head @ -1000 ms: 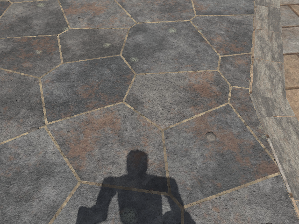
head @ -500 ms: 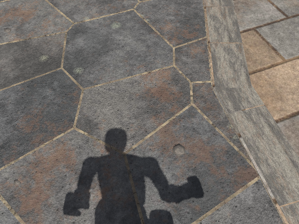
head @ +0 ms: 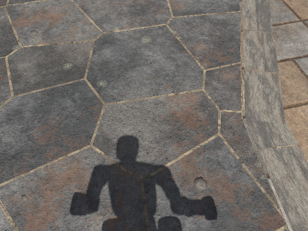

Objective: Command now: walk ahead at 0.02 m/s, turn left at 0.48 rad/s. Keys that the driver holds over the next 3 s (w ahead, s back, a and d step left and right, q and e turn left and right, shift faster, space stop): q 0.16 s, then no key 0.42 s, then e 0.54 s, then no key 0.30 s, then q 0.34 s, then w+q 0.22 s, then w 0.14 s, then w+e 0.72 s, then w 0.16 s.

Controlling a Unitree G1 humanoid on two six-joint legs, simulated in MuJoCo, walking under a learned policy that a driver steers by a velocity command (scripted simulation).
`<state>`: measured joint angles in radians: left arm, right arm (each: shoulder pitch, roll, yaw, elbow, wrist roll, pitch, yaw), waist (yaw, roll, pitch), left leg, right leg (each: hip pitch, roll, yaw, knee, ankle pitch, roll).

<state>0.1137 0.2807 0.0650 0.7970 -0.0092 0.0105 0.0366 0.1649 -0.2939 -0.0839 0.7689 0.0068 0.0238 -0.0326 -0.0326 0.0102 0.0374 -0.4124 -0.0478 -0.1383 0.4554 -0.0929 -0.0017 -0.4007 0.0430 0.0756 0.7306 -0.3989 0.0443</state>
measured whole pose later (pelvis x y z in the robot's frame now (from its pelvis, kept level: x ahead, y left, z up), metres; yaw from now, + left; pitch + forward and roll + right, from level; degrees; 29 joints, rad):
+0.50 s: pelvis +0.01 +0.00 +0.00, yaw +11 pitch +1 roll +1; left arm 0.21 0.28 0.05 0.83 0.01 -0.01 0.02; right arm 0.14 -0.26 -0.05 0.71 0.00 0.05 -0.02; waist 0.04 -0.02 0.03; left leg -0.24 -0.01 -0.02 0.47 -0.26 0.01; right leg -0.25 -0.07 -0.05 0.53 -0.31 0.03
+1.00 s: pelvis +0.00 -0.03 -0.01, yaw +1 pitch +0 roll +2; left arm 0.20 0.32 0.08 0.79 -0.01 0.04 -0.01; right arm 0.12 -0.32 -0.09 0.77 0.00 0.03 -0.04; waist 0.01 0.03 0.06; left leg -0.29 0.10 0.12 0.67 -0.39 -0.05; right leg -0.32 -0.02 -0.05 0.65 -0.33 -0.02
